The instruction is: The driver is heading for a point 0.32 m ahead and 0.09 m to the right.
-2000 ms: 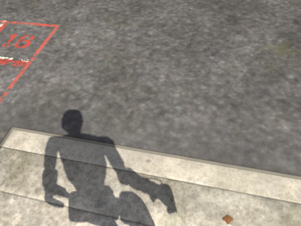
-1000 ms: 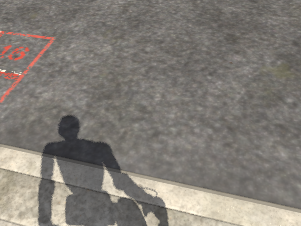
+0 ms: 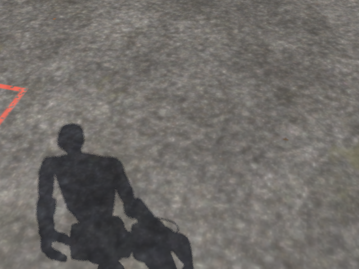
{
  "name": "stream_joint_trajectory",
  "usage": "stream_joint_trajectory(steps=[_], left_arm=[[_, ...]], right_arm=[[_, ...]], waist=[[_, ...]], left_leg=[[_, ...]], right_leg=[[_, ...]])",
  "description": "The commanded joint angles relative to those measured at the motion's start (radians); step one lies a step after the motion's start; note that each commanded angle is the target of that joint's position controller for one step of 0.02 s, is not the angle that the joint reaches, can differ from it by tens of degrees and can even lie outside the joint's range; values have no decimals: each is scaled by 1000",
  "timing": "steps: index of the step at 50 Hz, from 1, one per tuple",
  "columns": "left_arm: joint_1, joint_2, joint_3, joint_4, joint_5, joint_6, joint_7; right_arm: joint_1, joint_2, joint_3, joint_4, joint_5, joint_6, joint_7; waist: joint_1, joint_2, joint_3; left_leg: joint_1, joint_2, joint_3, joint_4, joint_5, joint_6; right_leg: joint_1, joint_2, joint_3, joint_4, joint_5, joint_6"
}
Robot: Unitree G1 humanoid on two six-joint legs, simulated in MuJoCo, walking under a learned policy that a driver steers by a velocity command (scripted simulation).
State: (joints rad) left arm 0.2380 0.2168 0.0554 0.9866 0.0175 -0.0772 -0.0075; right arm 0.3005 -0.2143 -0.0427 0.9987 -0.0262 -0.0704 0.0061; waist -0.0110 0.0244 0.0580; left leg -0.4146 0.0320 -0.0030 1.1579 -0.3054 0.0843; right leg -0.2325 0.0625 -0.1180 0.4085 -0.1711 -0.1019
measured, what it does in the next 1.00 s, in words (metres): walks ahead: left foot, then right foot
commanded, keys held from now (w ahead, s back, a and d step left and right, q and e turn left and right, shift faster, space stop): w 0.12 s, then no key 0.02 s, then e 0.04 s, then no key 0.82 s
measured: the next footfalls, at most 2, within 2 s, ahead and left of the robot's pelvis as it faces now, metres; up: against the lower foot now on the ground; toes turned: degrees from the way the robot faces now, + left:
left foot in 0.34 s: +0.34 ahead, +0.10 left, +0.00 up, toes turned +2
right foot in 0.68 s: +0.27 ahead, -0.10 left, +0.00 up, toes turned -3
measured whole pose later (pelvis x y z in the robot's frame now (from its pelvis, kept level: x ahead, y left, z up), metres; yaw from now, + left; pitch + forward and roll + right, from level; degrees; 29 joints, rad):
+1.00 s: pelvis +0.25 +0.01 +0.00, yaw -2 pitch -1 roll +0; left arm 0.33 0.13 -0.01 1.12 0.01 -0.02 0.04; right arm 0.31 -0.15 -0.01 1.10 -0.01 -0.01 -0.03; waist -0.01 0.00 0.01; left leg -0.23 -0.02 0.08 0.38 -0.13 0.05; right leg -0.13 0.01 -0.02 0.40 -0.24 -0.01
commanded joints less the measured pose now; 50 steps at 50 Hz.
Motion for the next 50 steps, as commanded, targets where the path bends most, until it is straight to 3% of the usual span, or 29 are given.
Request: stream_joint_trajectory(steps=[1,3,6,9,13,15,16,17,18,19,20,21,22,23,25,29,31,34,35,36,37,39,41,44,50], left_arm=[[87,64,5,3,-6,-30,3],[122,87,8,14,-5,-35,4],[172,80,2,25,-7,-32,2],[224,70,-9,44,-8,-30,7],[245,80,-13,63,3,-19,20],[212,87,-10,60,4,-16,29],[192,93,-8,61,-6,-13,31],[218,79,-12,51,-17,-15,34],[373,-20,-33,58,-53,-7,38],[416,19,-19,94,-61,15,42],[333,53,-7,85,-25,30,41],[242,36,-8,65,2,36,35],[201,19,-8,60,12,45,30],[202,6,-10,61,18,58,26],[247,-28,-19,92,15,83,28],[181,-15,-26,95,6,111,45],[154,-7,-29,97,5,113,44],[160,-6,-38,108,16,100,42],[166,12,-39,105,23,89,44],[130,36,-37,105,6,81,45],[110,9,-45,106,-2,71,44],[86,7,-47,104,-9,55,45],[98,8,-46,106,-12,50,48],[135,-7,-48,117,-9,53,48],[160,-11,-50,128,-9,54,49]], right_arm=[[86,-21,-9,-26,-14,22,16],[-4,-32,-11,-60,-14,30,20],[-148,-38,-7,-111,-6,29,23],[-231,-7,9,-134,3,21,16],[-220,-25,11,-121,7,7,-3],[-109,-61,-2,-80,0,-7,-14],[-6,-71,-9,-43,-8,-22,-19],[95,-125,-21,-13,-24,-39,-25],[167,-188,-34,-9,-35,-36,-23],[142,-155,-28,-22,20,-19,-15],[48,-117,-18,-43,34,-8,-13],[-37,-67,-1,-53,27,-3,-18],[-70,-30,13,-50,21,-1,-27],[-86,-19,20,-43,19,1,-36],[-80,-28,22,-30,7,0,-38],[-52,-69,17,-13,3,8,-32],[-55,-77,13,-8,8,25,-32],[-47,-68,11,1,21,50,-34],[-30,-60,10,5,21,54,-33],[1,-37,10,7,31,62,-31],[8,-26,14,21,26,63,-29],[47,-13,17,43,17,60,-26],[51,-25,15,55,12,55,-27],[42,-16,20,68,17,51,-30],[53,-3,26,94,17,52,-37]], waist=[[-33,-69,-8],[-24,-70,16],[7,-76,39],[32,-77,43],[37,-130,-6],[-11,-135,-41],[-64,-95,-76],[-79,-32,-160],[-36,157,-335],[-38,145,-451],[-16,59,-328],[-1,41,-197],[21,31,-117],[48,51,-91],[71,56,-110],[48,86,-114],[44,91,-88],[53,31,-12],[40,-2,14],[-3,-107,65],[-11,-131,64],[-33,-122,27],[-26,-77,14],[-8,-41,17],[0,-26,14]], left_leg=[[-105,58,-14,-28,57,-21],[-177,76,6,-97,128,-39],[-230,81,38,-265,235,-59],[-139,29,89,-453,303,-65],[-51,-25,89,-561,298,-34],[60,-51,72,-636,260,-4],[174,-55,74,-753,371,10],[381,66,-13,-727,750,30],[673,369,-271,-617,1273,185],[674,420,-397,-661,1275,289],[522,369,-322,-735,1055,270],[387,318,-265,-796,871,232],[271,270,-195,-846,792,190],[185,228,-138,-875,728,156],[126,184,-81,-884,674,129],[112,172,-105,-930,284,115],[66,165,-128,-966,13,97],[-34,142,-142,-982,-229,16],[-33,119,-132,-953,-213,-17],[37,50,-66,-931,-114,-37],[161,38,-47,-873,5,-39],[281,42,-43,-832,106,-36],[271,54,-55,-839,115,-31],[230,58,-59,-855,103,-33],[234,60,-59,-851,131,-35]], right_leg=[[46,-272,262,-265,176,-116],[61,-258,225,-290,207,-115],[99,-228,177,-299,279,-100],[113,-202,122,-227,612,-69],[226,-218,115,-110,756,-51],[262,-226,139,8,798,-33],[257,-197,122,140,743,-11],[140,-155,106,306,494,16],[-74,-40,54,623,-212,47],[-128,16,140,767,-488,57],[-156,-24,177,791,-446,64],[-181,-48,174,755,-394,70],[-151,-77,182,682,-346,79],[-88,-92,175,608,-311,88],[9,-74,140,510,-283,98],[35,-76,113,312,-239,99],[64,-76,101,236,-179,91],[148,-103,126,26,-63,64],[134,-158,191,-47,-87,53],[-22,-178,247,-87,-199,39],[-109,-186,262,-138,-249,46],[-143,-180,253,-171,-224,64],[-93,-166,232,-150,-156,64],[-38,-159,217,-126,-106,55],[-16,-157,209,-115,-69,50]])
